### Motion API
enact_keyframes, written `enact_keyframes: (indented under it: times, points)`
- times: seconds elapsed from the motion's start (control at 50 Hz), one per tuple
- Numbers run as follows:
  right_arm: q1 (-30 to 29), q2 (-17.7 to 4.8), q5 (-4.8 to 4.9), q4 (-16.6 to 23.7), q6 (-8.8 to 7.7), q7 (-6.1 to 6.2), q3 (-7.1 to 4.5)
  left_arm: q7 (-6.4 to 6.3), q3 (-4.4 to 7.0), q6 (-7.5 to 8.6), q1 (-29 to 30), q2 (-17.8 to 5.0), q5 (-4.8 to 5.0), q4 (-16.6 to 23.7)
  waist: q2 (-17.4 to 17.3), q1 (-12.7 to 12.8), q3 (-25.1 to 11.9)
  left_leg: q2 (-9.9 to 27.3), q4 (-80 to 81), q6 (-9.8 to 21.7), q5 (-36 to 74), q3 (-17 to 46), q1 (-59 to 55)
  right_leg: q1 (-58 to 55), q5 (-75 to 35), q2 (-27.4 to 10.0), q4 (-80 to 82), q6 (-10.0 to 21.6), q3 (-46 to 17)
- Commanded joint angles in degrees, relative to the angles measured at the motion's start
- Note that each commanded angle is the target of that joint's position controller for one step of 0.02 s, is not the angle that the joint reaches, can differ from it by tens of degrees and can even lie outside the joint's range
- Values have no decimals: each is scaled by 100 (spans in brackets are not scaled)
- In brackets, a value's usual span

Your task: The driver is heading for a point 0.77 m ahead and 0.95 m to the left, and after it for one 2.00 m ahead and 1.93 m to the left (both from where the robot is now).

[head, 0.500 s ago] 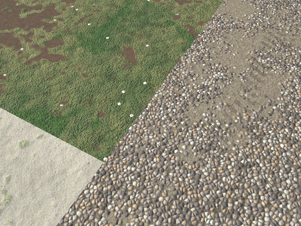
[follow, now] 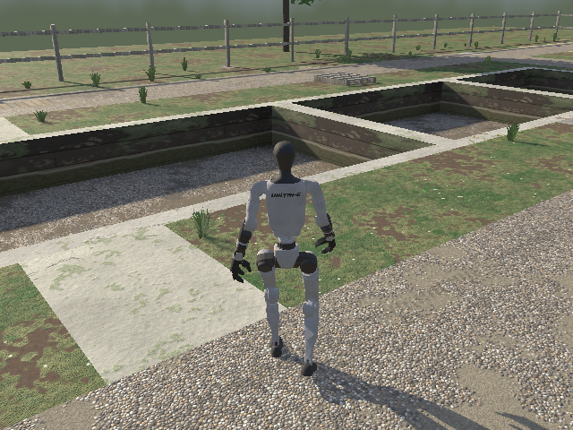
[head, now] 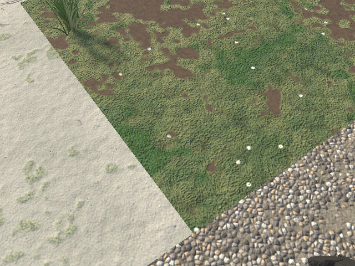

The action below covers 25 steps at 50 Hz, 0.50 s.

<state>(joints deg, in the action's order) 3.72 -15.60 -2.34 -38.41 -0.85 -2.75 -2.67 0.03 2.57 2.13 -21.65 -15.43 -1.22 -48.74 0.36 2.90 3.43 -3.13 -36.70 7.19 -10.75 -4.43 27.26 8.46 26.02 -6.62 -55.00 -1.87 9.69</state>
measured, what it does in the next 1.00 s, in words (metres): walks ahead, turning left: right foot, then left foot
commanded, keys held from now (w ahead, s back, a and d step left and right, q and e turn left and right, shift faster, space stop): w+q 0.54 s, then q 0.46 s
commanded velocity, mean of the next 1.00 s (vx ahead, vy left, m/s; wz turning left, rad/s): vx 0.37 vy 0.00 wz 0.60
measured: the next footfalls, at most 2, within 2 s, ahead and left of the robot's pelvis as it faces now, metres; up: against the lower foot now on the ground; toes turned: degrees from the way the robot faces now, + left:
right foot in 0.48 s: +0.45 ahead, -0.07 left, +0.00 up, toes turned +18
left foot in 0.94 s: +0.51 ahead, +0.19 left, +0.00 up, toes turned +33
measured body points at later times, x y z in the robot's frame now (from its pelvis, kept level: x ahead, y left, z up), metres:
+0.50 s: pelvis +0.28 -0.01 +0.00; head +0.31 +0.00 +0.45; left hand +0.44 +0.28 -0.07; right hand +0.35 -0.29 -0.12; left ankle +0.09 +0.05 -0.70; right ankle +0.42 -0.08 -0.72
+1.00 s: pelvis +0.44 +0.07 +0.00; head +0.47 +0.11 +0.45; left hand +0.35 +0.34 -0.13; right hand +0.73 -0.04 -0.08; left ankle +0.48 +0.17 -0.72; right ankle +0.43 -0.08 -0.66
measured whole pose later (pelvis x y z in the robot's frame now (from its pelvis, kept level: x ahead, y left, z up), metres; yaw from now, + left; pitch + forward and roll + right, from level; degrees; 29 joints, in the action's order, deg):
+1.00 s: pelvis +0.44 +0.07 +0.00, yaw +35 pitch +1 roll -1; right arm 7.1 -15.3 -0.8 -37.5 0.3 -1.8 -2.6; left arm -0.8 2.7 -1.1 -14.7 -16.2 -1.0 -43.1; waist 1.0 1.8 4.9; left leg -3.7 -35.6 7.1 -11.8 -0.4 25.9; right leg 19.2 33.0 -3.4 -59.9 -1.9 6.4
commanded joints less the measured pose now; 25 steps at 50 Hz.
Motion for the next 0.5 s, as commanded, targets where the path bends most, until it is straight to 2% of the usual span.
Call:
enact_keyframes:
  times: [0.02,0.04,0.06,0.08,0.12,0.16,0.24,0.32,0.36,0.4,0.42,0.44,0.46,0.48,0.5]
  points:
    - [1794,-1362,156,-174,36,230,-469,57,104,212,772,-686,36,1033,-421,-885,-1214,2087,1897,1364,569,3441,-3939,3726,-295,190,-2489,103,-1042]
    - [1568,-1029,172,-220,3,254,-374,42,70,245,625,-618,38,933,-129,-577,-709,1786,1946,1112,1312,2867,-3081,3351,-559,-18,-1816,129,-1052]
    - [1355,-874,197,-219,-43,273,-315,40,76,184,580,-618,-47,926,-124,-344,-523,1491,2025,964,1659,2518,-2533,2981,-552,-112,-1433,96,-1110]
    - [1141,-758,202,-160,-82,270,-269,48,71,78,373,-618,-134,843,-162,-165,-529,1300,2126,907,1823,2271,-2172,2620,-574,-132,-1248,48,-1114]
    - [1195,-764,221,-183,-186,231,-259,86,73,-80,313,-570,-179,837,-199,-82,-574,1122,2265,956,2013,2113,-1870,2438,-673,-59,-960,-36,-1026]
    - [1380,-884,206,-259,-222,215,-298,106,53,-131,612,-484,-158,933,-186,-138,-425,1010,2445,944,1666,2078,-1698,2600,-1067,-23,-529,-105,-973]
    - [1844,-894,216,-398,-234,210,-313,113,28,-123,1565,-448,-136,1217,-292,-464,-130,916,2544,800,1248,2221,-1944,3080,-1973,53,547,-169,-1019]
    - [2273,-951,188,-510,-241,250,-335,149,-16,-55,2277,-429,-85,1450,-336,-755,-96,938,2223,704,1731,2372,-2441,3123,-2359,287,1392,-117,-1037]
    - [2373,-1000,159,-526,-230,286,-347,158,-29,-2,2495,-460,-53,1563,-381,-815,-93,991,1996,642,2110,2501,-2606,2947,-2302,422,1723,-52,-1046]
    - [2238,-1076,147,-492,-222,327,-365,140,-10,43,2325,-550,-36,1570,-466,-669,-114,1036,1772,464,2312,2663,-2560,2363,-2092,534,2109,63,-1109]
    - [2063,-1122,141,-455,-222,333,-374,112,16,65,2024,-614,-26,1497,-515,-498,-160,1009,1598,340,2512,2684,-2363,1783,-1881,631,2302,144,-1086]
    - [1908,-1171,138,-424,-237,316,-380,56,72,93,1516,-731,-24,1345,-504,-259,-351,893,1148,217,3016,2668,-2165,987,-1634,801,2443,236,-1003]
    - [1805,-1135,182,-429,-269,271,-362,-15,144,162,777,-880,-55,1146,-222,141,-729,543,155,68,3121,2401,-1886,-86,-1751,722,2816,378,-1042]
    - [1820,-767,245,-292,-318,221,-253,-117,243,215,-125,-1281,-175,1087,344,482,-1545,168,-1415,-85,1912,1985,-1229,-1417,-632,-420,3047,658,-2174]
    - [2374,-282,359,-110,-304,238,-155,-150,337,163,-193,-1780,-264,1126,1621,127,-2058,-729,-2890,-272,-2019,1302,463,-2545,-72,-1907,3705,1211,-4778]
Keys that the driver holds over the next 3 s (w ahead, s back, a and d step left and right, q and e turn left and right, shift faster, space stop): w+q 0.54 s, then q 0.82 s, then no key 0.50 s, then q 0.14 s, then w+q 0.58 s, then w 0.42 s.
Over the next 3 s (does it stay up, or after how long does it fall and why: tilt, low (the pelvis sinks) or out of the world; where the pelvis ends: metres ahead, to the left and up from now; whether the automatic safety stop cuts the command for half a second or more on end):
stays up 0.54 0.46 0.01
